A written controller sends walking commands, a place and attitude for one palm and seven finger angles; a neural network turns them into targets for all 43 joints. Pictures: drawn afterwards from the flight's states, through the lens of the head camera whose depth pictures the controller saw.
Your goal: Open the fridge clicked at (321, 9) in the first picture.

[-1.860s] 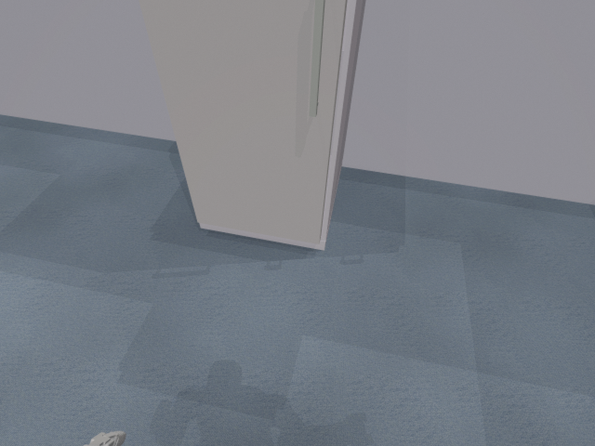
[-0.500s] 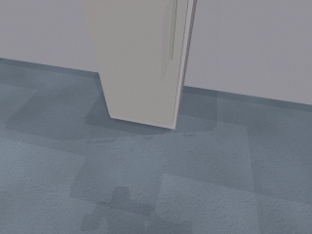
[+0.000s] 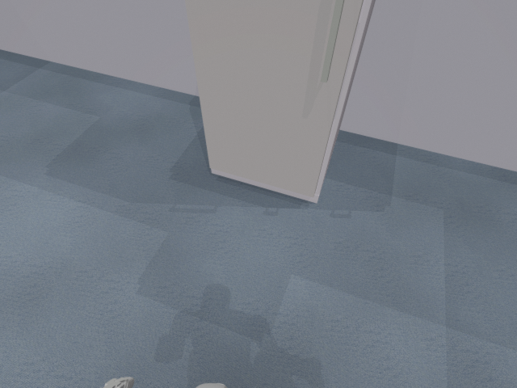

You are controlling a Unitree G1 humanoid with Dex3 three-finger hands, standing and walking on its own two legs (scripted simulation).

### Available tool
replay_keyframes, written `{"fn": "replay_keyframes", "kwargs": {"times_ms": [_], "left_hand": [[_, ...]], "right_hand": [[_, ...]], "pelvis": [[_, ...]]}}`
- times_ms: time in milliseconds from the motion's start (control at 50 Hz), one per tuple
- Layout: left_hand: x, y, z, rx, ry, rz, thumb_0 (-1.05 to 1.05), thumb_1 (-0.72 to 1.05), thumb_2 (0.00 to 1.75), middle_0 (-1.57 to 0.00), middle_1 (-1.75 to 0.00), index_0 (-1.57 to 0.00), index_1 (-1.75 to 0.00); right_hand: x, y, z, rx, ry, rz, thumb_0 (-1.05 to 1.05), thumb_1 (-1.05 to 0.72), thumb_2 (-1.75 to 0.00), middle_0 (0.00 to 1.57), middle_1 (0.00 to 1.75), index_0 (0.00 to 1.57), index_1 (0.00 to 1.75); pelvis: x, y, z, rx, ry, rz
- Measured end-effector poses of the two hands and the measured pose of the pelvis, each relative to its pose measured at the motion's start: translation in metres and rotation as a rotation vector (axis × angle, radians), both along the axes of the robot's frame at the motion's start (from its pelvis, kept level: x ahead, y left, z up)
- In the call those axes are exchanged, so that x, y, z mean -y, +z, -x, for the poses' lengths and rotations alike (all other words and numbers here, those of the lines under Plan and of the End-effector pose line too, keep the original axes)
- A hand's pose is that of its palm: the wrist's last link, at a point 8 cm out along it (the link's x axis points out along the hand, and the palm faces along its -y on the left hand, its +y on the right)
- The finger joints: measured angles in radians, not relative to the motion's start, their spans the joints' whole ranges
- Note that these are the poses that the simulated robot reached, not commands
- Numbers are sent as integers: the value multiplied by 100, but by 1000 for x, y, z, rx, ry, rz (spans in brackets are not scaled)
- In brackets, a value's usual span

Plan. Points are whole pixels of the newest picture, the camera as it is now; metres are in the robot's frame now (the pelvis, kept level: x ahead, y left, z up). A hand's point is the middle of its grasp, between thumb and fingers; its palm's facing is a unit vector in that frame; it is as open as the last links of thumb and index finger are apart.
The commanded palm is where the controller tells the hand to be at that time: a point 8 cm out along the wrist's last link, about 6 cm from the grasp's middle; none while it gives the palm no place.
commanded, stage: walk to a spot facing it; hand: right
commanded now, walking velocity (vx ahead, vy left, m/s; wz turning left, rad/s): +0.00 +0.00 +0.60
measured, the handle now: (338, 11) +0.97 -0.17 +0.14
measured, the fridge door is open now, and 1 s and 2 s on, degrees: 0 0 0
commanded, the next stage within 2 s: none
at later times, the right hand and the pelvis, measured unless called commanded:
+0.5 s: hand out of the picture +0.08 -0.21 -0.16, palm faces -0.15 +0.97 -0.19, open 7.4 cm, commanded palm none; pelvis +0.03 -0.02 +0.01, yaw +15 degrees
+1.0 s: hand (334, 293) +0.33 -0.15 -0.18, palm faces -0.55 +0.82 -0.13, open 7.4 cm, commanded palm none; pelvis +0.17 -0.04 +0.00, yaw +34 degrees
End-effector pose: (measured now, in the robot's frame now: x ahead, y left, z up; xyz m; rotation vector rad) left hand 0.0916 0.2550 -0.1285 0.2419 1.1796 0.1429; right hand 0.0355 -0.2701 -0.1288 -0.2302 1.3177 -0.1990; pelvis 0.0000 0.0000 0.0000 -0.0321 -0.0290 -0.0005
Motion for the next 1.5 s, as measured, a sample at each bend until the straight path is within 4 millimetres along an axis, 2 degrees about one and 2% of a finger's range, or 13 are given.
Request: {"fn": "replay_keyframes", "kwargs": {"times_ms": [120,260,380,500,600,780,920,1060,1120,1180,1340,1420,1500], "left_hand": [[-15,-29,26,-33,85,46,1,91,90,-21,-30,-21,-30],[-23,-4,44,-50,139,37,1,91,90,-20,-30,-20,-29],[-24,17,43,-4,196,-5,1,91,90,-20,-30,-20,-29],[-4,32,20,74,235,-48,1,91,90,-20,-30,-20,-29],[27,38,15,152,307,-80,1,91,90,-20,-30,-20,-29],[98,34,80,-67,530,-28,0,91,90,-20,-30,-20,-30],[159,18,120,-287,703,78,1,91,90,-20,-30,-20,-29],[188,6,123,-422,849,181,1,91,90,-20,-30,-20,-29],[179,-5,114,-436,888,214,1,91,90,-20,-30,-21,-30],[147,-14,86,-376,899,189,1,91,90,-21,-30,-21,-30],[35,3,-43,46,865,34,1,91,90,-20,-30,-20,-29],[9,14,-93,160,842,-10,0,91,90,-20,-29,-20,-29],[4,20,-128,195,835,-50,0,91,90,-20,-30,-20,-29]], "right_hand": [[-30,-6,-4,13,49,1,1,-91,-90,20,30,20,30],[-49,6,-1,-14,75,-42,1,-91,-90,21,30,20,30],[-40,8,-17,-14,130,-73,1,-90,-90,21,30,21,30],[-10,-1,-46,-12,171,-88,1,-90,-90,21,30,21,30],[19,-17,-95,-23,241,-98,1,-91,-90,20,30,20,30],[14,-2,-228,84,406,-116,1,-91,-90,20,30,20,30],[-32,-13,-290,33,525,-134,1,-91,-90,20,30,20,30],[-113,-29,-348,13,685,-178,1,-91,-90,20,30,20,30],[-145,-33,-375,77,724,-194,1,-91,-90,20,30,20,30],[-157,-28,-391,114,731,-184,1,-91,-90,20,30,20,30],[-146,-1,-428,63,808,-86,1,-91,-90,20,30,20,30],[-136,6,-455,63,825,-66,1,-91,-90,20,30,20,30],[-124,-1,-488,61,829,-62,1,-91,-90,20,30,20,30]], "pelvis": [[-17,-15,3,-5,72,-10],[-19,5,3,-31,126,-22],[-7,13,-10,-57,190,-29],[20,12,-32,-63,255,-45],[46,5,-57,-44,338,-61],[60,18,-110,-33,454,-92],[54,9,-146,-45,542,-77],[30,-7,-181,-57,629,-58],[12,-17,-197,-51,654,-42],[5,-16,-208,-35,690,-50],[1,4,-245,-45,792,-19],[7,6,-269,-55,844,-7],[15,1,-296,-65,889,-16]]}}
